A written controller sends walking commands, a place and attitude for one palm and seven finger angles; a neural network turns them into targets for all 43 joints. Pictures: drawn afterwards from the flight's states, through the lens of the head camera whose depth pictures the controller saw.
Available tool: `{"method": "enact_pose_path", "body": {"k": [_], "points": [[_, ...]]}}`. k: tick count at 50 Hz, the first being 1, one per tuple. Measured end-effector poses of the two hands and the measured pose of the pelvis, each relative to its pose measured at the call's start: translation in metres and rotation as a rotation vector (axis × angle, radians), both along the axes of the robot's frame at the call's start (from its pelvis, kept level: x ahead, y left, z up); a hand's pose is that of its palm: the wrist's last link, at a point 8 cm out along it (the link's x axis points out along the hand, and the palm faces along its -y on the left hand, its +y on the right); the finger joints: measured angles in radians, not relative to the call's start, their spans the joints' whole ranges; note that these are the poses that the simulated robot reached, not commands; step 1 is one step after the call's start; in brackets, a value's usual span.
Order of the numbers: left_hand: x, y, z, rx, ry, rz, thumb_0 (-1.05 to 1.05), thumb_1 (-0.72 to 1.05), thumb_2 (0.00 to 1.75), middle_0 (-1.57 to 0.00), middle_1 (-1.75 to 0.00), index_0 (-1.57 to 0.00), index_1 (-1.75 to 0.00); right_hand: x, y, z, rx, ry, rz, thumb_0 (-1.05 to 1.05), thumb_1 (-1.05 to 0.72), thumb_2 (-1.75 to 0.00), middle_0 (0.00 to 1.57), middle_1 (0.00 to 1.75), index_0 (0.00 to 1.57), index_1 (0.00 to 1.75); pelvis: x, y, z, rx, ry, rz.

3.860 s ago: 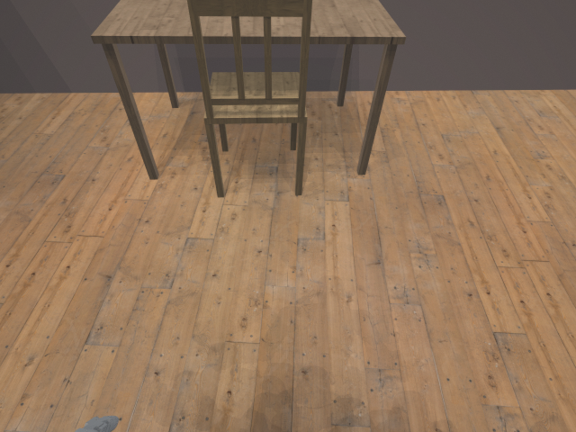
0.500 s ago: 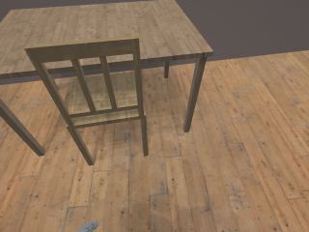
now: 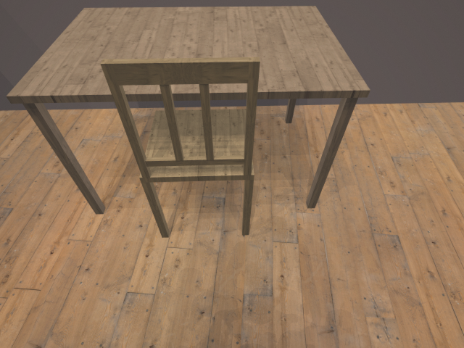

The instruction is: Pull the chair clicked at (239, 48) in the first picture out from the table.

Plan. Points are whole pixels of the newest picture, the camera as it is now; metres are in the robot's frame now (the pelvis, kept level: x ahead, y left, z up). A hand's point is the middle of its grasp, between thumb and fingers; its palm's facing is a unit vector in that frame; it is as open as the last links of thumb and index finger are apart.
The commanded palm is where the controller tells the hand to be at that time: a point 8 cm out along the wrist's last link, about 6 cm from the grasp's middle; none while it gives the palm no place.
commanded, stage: take the last steps up to it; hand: left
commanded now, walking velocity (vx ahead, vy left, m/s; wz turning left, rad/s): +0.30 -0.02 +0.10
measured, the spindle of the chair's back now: (173, 125) +0.74 +0.22 -0.08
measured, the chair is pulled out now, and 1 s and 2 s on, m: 0.00 0.00 0.00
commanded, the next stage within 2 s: come to a stop and stand still in 0.90 s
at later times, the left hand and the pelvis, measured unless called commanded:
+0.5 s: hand out of the picture -0.03 +0.15 -0.18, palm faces +0.19 -0.98 -0.09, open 7.4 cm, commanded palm none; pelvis +0.09 +0.03 -0.01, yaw +4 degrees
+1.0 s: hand (166, 256) +0.34 +0.18 -0.16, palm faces +0.03 -0.98 -0.22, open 7.4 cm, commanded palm none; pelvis +0.25 +0.00 -0.01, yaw +2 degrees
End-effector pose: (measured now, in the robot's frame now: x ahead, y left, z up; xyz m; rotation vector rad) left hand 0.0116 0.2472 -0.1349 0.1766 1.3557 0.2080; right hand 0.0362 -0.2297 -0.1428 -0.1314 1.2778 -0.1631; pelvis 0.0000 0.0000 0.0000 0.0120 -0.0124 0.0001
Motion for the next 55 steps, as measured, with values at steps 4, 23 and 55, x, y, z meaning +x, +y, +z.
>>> {"method": "enact_pose_path", "body": {"k": [4, 23, 55], "points": [[-0.013, -0.022, 0.002, -0.001, -0.025, 0.031, 0.01, 0.91, 0.9, -0.19, -0.3, -0.2, -0.3, 0.0, -0.01, -0.013, 0.036, 0.031, 0.02, 0.0, -0.91, -0.89, 0.2, 0.3, 0.2, 0.3, 0.004, -0.012, -0.003, 0.001, -0.012, 0.029], [-0.058, -0.057, -0.011, -0.184, 0.24, 0.209, 0.0, 0.9, 0.9, -0.2, -0.3, -0.2, -0.3, 0.123, 0.028, 0.002, -0.001, -0.011, 0.145, 0.0, -0.91, -0.89, 0.19, 0.3, 0.19, 0.3, 0.082, 0.021, -0.005, -0.03, 0.013, 0.081], [0.316, -0.026, 0.011, -0.002, -0.161, -0.011, -0.02, 0.95, 0.9, -0.2, -0.3, -0.2, -0.3, 0.223, -0.002, -0.009, 0.038, 0.146, -0.015, 0.0, -0.91, -0.89, 0.2, 0.3, 0.19, 0.3, 0.269, -0.011, 0.003, 0.0, 0.017, 0.04]]}}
